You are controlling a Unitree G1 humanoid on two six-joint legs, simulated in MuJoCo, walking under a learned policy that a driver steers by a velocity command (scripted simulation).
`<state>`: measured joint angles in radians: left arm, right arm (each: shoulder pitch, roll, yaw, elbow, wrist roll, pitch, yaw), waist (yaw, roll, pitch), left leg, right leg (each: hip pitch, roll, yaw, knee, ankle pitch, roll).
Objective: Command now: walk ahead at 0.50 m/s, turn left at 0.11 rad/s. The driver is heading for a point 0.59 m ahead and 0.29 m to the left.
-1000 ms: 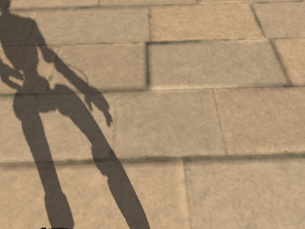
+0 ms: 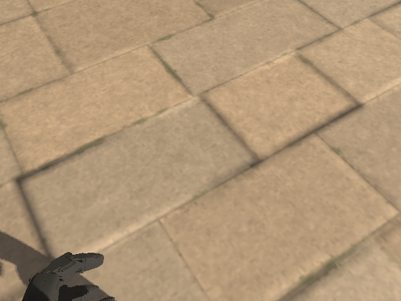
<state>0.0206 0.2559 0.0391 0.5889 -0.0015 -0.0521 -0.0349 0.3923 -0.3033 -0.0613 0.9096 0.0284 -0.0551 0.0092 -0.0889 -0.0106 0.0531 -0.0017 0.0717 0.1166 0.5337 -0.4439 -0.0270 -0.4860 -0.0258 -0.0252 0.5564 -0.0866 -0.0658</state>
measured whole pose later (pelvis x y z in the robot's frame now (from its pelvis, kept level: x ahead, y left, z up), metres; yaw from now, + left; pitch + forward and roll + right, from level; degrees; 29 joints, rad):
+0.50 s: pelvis +0.27 +0.04 -0.01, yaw +15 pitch +1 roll -2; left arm 0.33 0.29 0.09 0.85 -0.02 -0.04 0.02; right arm 0.07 -0.27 -0.05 0.72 0.02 -0.03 0.06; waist 0.05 0.02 0.04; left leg -0.52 0.03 0.06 0.61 -0.13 0.10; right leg 0.10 -0.06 -0.29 0.42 -0.47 0.05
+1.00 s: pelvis +0.54 +0.11 +0.00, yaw +31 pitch +2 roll +0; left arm 0.04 0.27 0.05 0.70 0.03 -0.12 -0.03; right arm 0.33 -0.31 -0.08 0.76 0.01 -0.02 -0.03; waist -0.07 0.00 0.03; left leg -0.14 -0.09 -0.20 0.67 -0.50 0.03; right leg -0.48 0.02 0.02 0.48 -0.03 -0.01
